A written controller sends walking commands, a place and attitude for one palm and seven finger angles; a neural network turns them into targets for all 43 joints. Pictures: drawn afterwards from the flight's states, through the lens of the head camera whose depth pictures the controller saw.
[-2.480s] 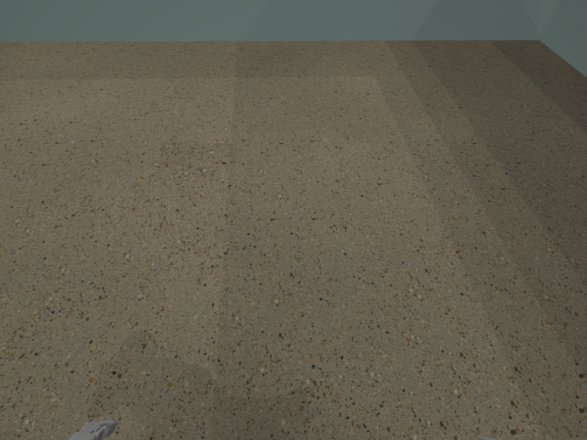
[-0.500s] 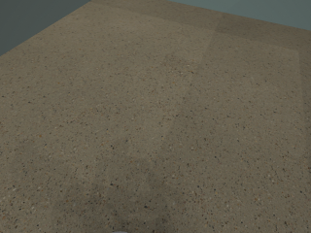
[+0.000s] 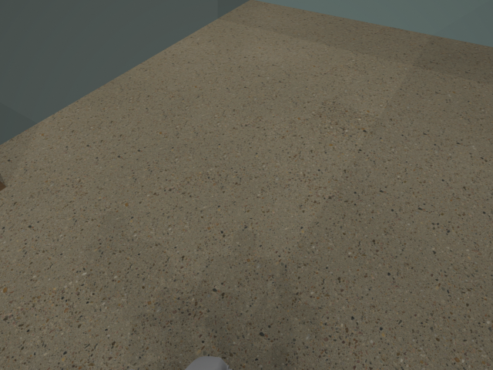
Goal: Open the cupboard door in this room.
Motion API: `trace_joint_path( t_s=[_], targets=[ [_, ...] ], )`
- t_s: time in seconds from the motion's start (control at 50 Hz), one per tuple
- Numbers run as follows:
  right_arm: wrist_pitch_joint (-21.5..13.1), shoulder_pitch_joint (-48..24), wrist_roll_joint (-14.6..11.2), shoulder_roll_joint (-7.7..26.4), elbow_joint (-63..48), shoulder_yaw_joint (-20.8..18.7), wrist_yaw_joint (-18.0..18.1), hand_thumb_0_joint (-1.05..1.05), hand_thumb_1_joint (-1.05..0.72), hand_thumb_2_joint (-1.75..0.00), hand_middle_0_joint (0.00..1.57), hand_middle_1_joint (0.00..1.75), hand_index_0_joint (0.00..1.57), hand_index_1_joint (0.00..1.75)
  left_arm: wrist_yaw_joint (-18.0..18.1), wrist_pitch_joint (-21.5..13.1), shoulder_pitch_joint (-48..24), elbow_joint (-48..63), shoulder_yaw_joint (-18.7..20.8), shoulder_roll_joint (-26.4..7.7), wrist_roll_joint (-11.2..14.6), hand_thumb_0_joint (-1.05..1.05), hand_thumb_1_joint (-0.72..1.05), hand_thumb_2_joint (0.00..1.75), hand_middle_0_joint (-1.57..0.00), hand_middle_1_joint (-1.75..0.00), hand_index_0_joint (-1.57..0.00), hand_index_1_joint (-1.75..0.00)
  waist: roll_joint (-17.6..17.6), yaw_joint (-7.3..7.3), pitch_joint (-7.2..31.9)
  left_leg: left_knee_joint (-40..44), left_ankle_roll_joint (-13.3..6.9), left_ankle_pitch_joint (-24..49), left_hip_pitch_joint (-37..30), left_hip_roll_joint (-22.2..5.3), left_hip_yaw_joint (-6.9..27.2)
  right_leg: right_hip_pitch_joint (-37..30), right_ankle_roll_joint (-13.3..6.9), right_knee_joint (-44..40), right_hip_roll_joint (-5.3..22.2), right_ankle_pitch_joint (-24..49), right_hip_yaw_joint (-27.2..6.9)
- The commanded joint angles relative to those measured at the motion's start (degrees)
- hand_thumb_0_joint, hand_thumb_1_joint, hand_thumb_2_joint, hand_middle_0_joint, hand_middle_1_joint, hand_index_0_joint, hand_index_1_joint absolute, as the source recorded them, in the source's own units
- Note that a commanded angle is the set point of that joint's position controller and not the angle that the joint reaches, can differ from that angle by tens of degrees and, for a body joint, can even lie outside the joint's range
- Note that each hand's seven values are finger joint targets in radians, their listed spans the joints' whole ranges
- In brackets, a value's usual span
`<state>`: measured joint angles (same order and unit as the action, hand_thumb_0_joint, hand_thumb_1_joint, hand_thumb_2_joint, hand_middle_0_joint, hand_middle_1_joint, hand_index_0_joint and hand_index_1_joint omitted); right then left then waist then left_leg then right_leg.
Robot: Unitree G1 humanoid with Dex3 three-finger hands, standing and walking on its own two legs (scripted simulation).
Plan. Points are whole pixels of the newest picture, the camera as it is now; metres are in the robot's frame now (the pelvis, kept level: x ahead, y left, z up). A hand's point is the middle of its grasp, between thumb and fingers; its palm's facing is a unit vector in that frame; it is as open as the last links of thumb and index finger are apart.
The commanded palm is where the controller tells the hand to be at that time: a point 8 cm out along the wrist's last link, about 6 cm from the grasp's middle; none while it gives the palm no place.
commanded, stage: turn or walk to find it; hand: left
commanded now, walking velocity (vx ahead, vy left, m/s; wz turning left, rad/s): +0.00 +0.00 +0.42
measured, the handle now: out of the picture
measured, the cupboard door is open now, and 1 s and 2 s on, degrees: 0 0 0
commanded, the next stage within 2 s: none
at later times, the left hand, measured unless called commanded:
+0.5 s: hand out of the picture -0.01 +0.26 -0.17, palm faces +0.24 -0.94 -0.23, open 7.4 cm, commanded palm none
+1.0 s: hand out of the picture -0.05 +0.21 -0.16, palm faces +0.42 -0.87 -0.25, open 7.4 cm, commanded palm none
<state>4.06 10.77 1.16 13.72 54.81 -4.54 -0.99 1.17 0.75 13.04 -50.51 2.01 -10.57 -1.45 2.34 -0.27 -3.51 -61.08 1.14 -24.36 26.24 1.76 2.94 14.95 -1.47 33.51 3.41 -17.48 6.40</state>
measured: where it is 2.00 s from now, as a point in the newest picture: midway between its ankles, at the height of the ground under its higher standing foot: outside the picture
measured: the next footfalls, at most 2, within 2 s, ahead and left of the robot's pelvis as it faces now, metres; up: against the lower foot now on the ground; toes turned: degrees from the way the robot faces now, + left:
left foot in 0.30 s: +0.01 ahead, +0.14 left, +0.00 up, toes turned +13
right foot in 0.74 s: +0.04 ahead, -0.09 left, +0.00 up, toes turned +15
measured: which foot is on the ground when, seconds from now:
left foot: up 0.00-0.28, down 0.30-0.74, up 0.76-1.00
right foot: down 0.00-0.30, up 0.32-0.72, down 0.74-1.00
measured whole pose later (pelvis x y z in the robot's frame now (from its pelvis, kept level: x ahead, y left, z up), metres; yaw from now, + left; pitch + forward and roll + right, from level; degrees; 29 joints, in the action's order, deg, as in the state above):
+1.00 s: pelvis -0.04 +0.01 +0.00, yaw +26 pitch -1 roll +1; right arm 4.3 11.9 0.9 14.0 56.3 -4.6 -1.1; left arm 1.3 1.0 12.7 -52.8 2.1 -10.7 -1.9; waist -0.2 -1.0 -4.5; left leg -53.1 3.1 -25.0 23.5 -1.8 -1.2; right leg 11.1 0.3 30.0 5.9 -17.5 9.3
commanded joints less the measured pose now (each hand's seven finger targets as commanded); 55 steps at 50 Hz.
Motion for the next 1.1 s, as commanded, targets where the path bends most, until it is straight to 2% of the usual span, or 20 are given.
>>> trace_joint_path(
  t_s=[0.0,0.14,0.22,0.24,0.28,0.32,0.36,0.4,0.54,0.66,0.68,0.7,0.72,0.74,0.8,0.96,1.0,1.04,1.06,1.08],
  targets=[
    [-0.8,1.0,0.1,4.0,-3.0,-1.1,-0.4,0.0,-0.9,-0.9,0.2,0.3,0.2,0.3,1.0,-1.4,-0.9,3.5,2.3,-10.0,0.0,0.0,0.9,0.9,-0.2,-0.3,-0.2,-0.3,-10.8,-0.49,1.0,-6.9,1.7,3.7,3.6,-3.0,-1.2,-1.6,-4.7,-17.2,13.6,9.0,-9.2],
    [-1.4,-3.9,-0.5,2.3,-3.7,0.2,-0.1,0.0,-0.9,-0.9,0.2,0.3,0.2,0.3,1.0,-0.9,4.8,0.1,3.5,-13.2,-0.5,0.0,0.9,0.9,-0.2,-0.3,-0.2,-0.3,-12.0,3.22,3.4,12.8,1.8,-2.4,-1.7,-3.5,-6.3,-8.0,-7.1,-12.8,17.0,21.5,-6.4],
    [-2.3,0.9,-0.6,2.6,-2.6,0.5,0.4,0.0,-0.9,-0.9,0.2,0.3,0.2,0.3,0.8,-0.3,3.5,-1.0,3.8,-13.5,-0.1,0.0,0.9,0.9,-0.2,-0.3,-0.2,-0.3,-11.9,0.81,6.3,29.4,0.8,5.8,-11.7,-2.7,-8.8,-6.3,-3.6,-5.7,16.0,24.2,-2.4],
    [-2.8,3.2,-0.5,4.1,-2.0,0.1,0.3,0.0,-0.9,-0.9,0.2,0.3,0.2,0.3,0.6,0.0,3.0,-0.8,3.7,-12.6,0.4,0.0,0.9,0.9,-0.2,-0.3,-0.2,-0.3,-7.8,-0.6,7.5,36.9,0.1,12.6,-17.9,-3.9,-7.4,-2.4,-0.7,-0.6,14.4,20.3,0.2],
    [-3.2,6.8,0.0,13.4,-2.2,-1.7,0.8,0.0,-0.9,-0.9,0.2,0.3,0.2,0.3,0.0,0.7,1.6,2.8,2.2,-6.7,0.6,0.0,0.9,0.9,-0.2,-0.3,-0.2,-0.3,15.8,-2.37,7.1,42.8,-11.3,39.2,-25.0,-25.0,17.8,17.3,5.8,19.9,3.1,-19.1,2.7],
    [-3.3,6.2,0.2,11.3,-1.3,-1.5,1.9,0.0,-0.9,-0.9,0.2,0.3,0.2,0.3,0.4,1.6,-4.2,2.5,2.6,-7.6,0.3,0.0,0.9,0.9,-0.2,-0.3,-0.2,-0.3,11.5,-3.23,4.4,43.3,-12.8,30.8,-18.3,-22.1,16.0,17.9,5.0,30.2,3.3,-15.4,-4.5],
    [-3.7,1.0,0.1,8.6,-2.6,-0.4,2.3,0.0,-0.9,-0.9,0.2,0.3,0.2,0.3,-0.3,1.2,-1.8,0.5,2.7,-7.4,0.4,0.0,0.9,0.9,-0.2,-0.3,-0.2,-0.3,7.5,-0.46,3.4,42.1,-10.7,32.9,-17.4,-17.1,9.6,16.7,5.3,30.5,3.3,-8.2,-5.1],
    [-4.0,0.8,-0.1,8.4,-2.9,-0.3,2.4,0.0,-0.9,-0.9,0.2,0.3,0.2,0.3,-0.6,1.1,-0.4,-0.6,2.7,-7.2,0.5,0.0,0.9,0.9,-0.2,-0.3,-0.2,-0.3,5.8,-0.15,4.8,41.6,-10.1,36.9,-18.7,-15.0,6.9,14.7,5.7,28.4,2.5,-6.6,-4.4],
    [-3.4,3.4,0.3,9.1,-2.6,-1.2,2.1,0.0,-0.9,-0.9,0.2,0.3,0.2,0.3,-0.2,1.2,-3.8,1.5,2.2,-5.9,0.8,0.0,0.9,0.9,-0.2,-0.3,-0.2,-0.3,5.1,-1.84,5.4,41.1,-11.5,34.5,-20.2,-15.1,11.9,11.0,6.1,16.4,0.3,-8.6,-4.5],
    [-2.8,0.9,0.1,8.7,-3.9,-1.7,1.5,0.0,-0.9,-0.9,0.2,0.3,0.2,0.3,0.4,0.1,1.4,1.1,2.3,-6.5,1.1,0.0,0.9,0.9,-0.2,-0.3,-0.2,-0.3,5.1,0.97,7.0,36.5,-8.5,30.7,-12.0,-11.4,14.2,-4.3,4.8,-5.2,-1.8,1.6,-3.5],
    [-2.8,0.7,-0.3,7.4,-4.3,-1.5,1.3,0.0,-0.9,-0.9,0.2,0.3,0.2,0.3,0.7,-0.4,3.6,0.7,2.7,-8.2,0.9,0.0,0.9,0.9,-0.2,-0.3,-0.2,-0.3,1.0,2.11,7.9,32.5,-5.9,24.3,-7.0,-8.9,12.2,-11.1,4.2,-12.5,1.1,6.4,-5.8],
    [-2.9,1.7,-0.8,4.0,-5.2,-1.1,0.9,0.0,-0.9,-0.9,0.2,0.3,0.2,0.3,1.1,-1.1,4.4,0.8,3.6,-12.9,0.0,0.0,0.9,0.9,-0.2,-0.3,-0.2,-0.3,-11.7,2.16,8.4,22.5,-1.8,10.2,3.1,-2.1,4.8,-18.1,0.3,-16.7,13.4,9.7,-18.0],
    [-2.7,0.8,-0.3,3.2,-6.7,-1.0,0.9,0.0,-0.9,-0.9,0.2,0.3,0.2,0.3,1.0,-1.0,4.1,1.6,3.8,-16.0,-0.2,0.0,0.9,0.9,-0.2,-0.3,-0.2,-0.3,-18.3,2.71,6.4,11.0,0.3,-8.1,7.0,2.0,-0.3,-13.5,-5.9,-17.5,23.7,16.3,-24.8],
    [-1.7,0.1,0.2,5.3,-6.1,-1.6,0.9,0.0,-0.9,-0.9,0.2,0.3,0.2,0.3,1.2,-1.2,2.6,2.2,4.0,-14.6,0.2,0.0,0.9,0.9,-0.2,-0.3,-0.2,-0.3,-18.3,2.57,5.8,2.3,0.1,-8.0,5.8,-0.5,2.5,-7.8,-7.8,-18.4,22.8,13.6,-23.5],
    [-1.0,1.8,0.2,4.5,-3.3,-1.7,0.0,0.0,-0.9,-0.9,0.2,0.3,0.2,0.3,1.1,-1.1,-4.5,3.4,2.6,-10.0,0.1,0.0,0.9,0.9,-0.2,-0.3,-0.2,-0.3,-9.7,-1.4,0.5,-7.6,1.2,1.0,5.7,-2.8,0.3,-2.3,-5.9,-16.6,15.3,13.3,-12.0],
    [-1.5,-3.4,-0.5,2.4,-4.2,0.0,-0.1,0.0,-0.9,-0.9,0.2,0.3,0.2,0.3,0.9,-0.9,2.6,0.1,3.5,-13.4,-0.5,0.0,0.9,0.9,-0.2,-0.3,-0.2,-0.3,-13.7,2.67,3.0,13.7,2.1,-2.0,-1.7,-3.2,-6.5,-8.4,-6.6,-10.7,16.3,28.3,-5.7],
    [-1.9,-2.0,-0.7,2.5,-4.0,0.2,0.1,0.0,-0.9,-0.9,0.2,0.3,0.2,0.3,0.8,-0.6,2.5,-0.6,3.8,-13.9,-0.5,0.0,0.9,0.9,-0.2,-0.3,-0.2,-0.3,-14.2,1.93,4.3,21.2,1.7,-0.2,-5.5,-2.7,-8.0,-9.0,-5.3,-7.5,16.5,30.4,-4.4],
    [-2.4,1.8,-0.4,3.9,-3.0,0.0,0.2,0.0,-0.9,-0.9,0.2,0.3,0.2,0.3,0.6,-0.1,1.6,-0.6,3.8,-13.6,0.2,0.0,0.9,0.9,-0.2,-0.3,-0.2,-0.3,-11.2,-0.32,5.7,33.3,0.9,10.9,-14.7,-2.5,-8.6,-4.5,-1.3,-1.9,14.4,25.0,-0.8],
    [-3.0,3.6,-0.2,7.2,-2.7,-0.7,0.2,0.0,-0.9,-0.9,0.2,0.3,0.2,0.3,0.4,0.3,2.4,0.0,3.5,-11.8,0.6,0.0,0.9,0.9,-0.2,-0.3,-0.2,-0.3,-2.3,-1.26,7.8,37.8,-1.1,20.0,-22.7,-7.5,-2.4,2.7,1.7,5.7,11.4,15.7,1.7],
    [-3.4,6.1,0.2,13.0,-2.9,-1.9,0.4,0.0,-0.9,-0.9,0.2,0.3,0.2,0.3,0.0,0.6,2.6,2.0,2.8,-7.9,0.9,0.0,0.9,0.9,-0.2,-0.3,-0.2,-0.3,14.3,-2.21,8.2,39.8,-8.1,39.4,-28.1,-22.0,15.8,15.7,5.8,17.5,4.2,-12.3,4.0]
  ],
)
